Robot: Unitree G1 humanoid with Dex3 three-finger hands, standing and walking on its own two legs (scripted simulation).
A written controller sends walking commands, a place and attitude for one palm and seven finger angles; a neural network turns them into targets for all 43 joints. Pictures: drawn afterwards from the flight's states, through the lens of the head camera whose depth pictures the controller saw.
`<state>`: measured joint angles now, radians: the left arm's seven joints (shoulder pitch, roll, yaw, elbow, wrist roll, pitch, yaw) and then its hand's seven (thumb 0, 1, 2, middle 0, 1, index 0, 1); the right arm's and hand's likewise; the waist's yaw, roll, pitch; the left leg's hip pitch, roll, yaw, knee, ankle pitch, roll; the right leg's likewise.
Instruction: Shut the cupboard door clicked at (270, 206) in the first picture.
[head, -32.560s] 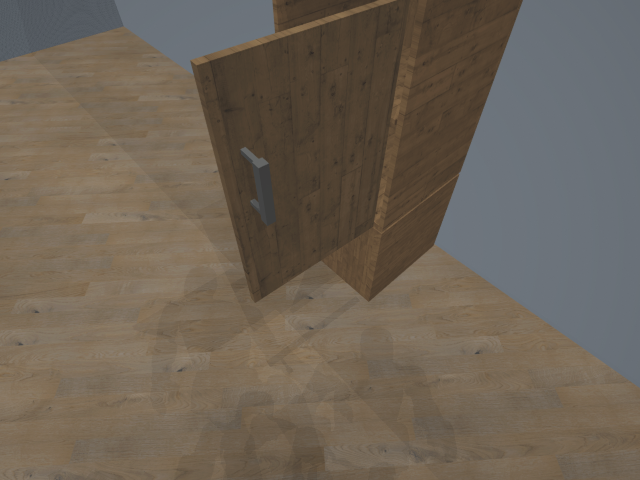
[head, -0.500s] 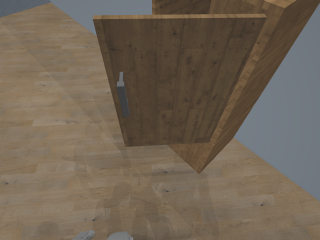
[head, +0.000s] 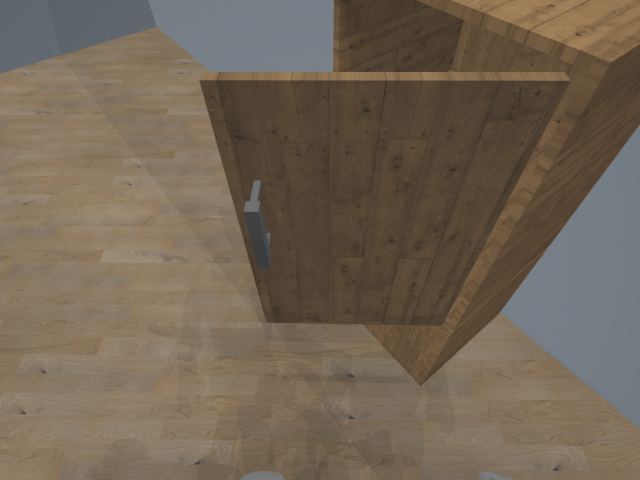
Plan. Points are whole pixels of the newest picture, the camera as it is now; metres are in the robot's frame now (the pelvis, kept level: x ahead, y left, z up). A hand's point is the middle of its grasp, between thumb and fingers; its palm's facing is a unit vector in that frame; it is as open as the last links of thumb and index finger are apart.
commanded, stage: come to a stop and stand still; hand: left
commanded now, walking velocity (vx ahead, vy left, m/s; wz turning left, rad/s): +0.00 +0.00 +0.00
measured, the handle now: (260, 226) +0.44 +0.14 +0.04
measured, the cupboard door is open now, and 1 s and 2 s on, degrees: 50 50 50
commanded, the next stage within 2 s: look again from close up in 0.88 s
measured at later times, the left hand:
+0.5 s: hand out of the picture +0.03 +0.27 -0.16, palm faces -0.01 -0.97 -0.26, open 7.4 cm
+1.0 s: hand out of the picture -0.08 +0.32 -0.17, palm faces -0.03 -0.95 -0.30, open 7.4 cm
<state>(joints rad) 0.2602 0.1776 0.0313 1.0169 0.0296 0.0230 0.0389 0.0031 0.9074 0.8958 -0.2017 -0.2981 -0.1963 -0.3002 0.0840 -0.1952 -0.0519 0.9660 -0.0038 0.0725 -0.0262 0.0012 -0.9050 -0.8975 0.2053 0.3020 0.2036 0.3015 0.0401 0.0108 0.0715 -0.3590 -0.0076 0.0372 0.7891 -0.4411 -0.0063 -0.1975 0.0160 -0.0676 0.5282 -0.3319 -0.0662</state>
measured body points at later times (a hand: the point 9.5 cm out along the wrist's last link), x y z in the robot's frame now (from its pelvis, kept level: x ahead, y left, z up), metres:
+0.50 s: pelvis -0.07 +0.07 -0.01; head -0.08 +0.08 +0.44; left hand +0.03 +0.33 -0.14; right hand -0.01 -0.18 -0.14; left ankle -0.05 +0.16 -0.74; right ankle -0.03 -0.08 -0.73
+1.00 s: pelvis -0.09 +0.08 +0.00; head -0.10 +0.09 +0.45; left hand -0.07 +0.37 -0.15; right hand -0.03 -0.22 -0.12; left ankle -0.05 +0.16 -0.74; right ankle -0.03 -0.07 -0.73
